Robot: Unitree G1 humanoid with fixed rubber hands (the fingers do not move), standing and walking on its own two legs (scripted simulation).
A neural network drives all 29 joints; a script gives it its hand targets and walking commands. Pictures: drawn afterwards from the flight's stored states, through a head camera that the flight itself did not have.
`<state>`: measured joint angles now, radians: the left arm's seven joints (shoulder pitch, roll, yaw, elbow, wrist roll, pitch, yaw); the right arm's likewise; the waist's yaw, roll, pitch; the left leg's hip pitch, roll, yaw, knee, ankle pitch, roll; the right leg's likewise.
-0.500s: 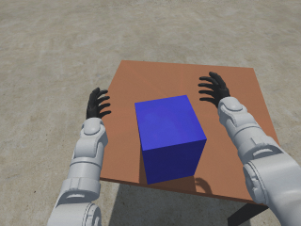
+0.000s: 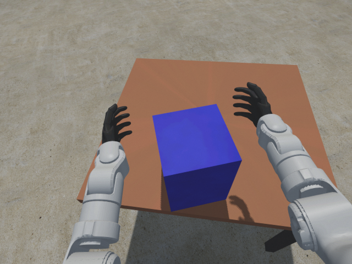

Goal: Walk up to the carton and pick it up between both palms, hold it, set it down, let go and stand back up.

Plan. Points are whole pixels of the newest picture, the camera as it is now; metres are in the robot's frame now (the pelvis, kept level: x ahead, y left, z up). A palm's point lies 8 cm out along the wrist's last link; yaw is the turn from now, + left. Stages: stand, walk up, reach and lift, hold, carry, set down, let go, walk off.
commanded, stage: set down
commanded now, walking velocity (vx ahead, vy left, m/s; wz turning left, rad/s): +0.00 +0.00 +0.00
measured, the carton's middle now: (192, 161) +0.41 +0.04 -0.08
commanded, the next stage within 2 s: none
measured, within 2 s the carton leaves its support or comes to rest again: neither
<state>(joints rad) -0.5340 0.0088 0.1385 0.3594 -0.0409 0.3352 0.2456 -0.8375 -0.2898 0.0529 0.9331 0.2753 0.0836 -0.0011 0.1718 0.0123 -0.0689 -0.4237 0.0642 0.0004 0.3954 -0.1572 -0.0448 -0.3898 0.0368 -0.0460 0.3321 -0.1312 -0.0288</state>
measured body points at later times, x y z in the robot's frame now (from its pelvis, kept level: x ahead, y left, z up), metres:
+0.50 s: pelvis -0.01 +0.00 +0.00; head +0.03 +0.00 +0.45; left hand +0.33 +0.21 +0.06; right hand +0.42 -0.13 +0.05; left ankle +0.01 +0.14 -0.74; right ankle +0.01 -0.10 -0.74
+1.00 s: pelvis -0.01 +0.00 +0.00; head +0.04 +0.01 +0.44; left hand +0.30 +0.20 +0.01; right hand +0.38 -0.15 +0.01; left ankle +0.01 +0.14 -0.74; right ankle +0.01 -0.10 -0.74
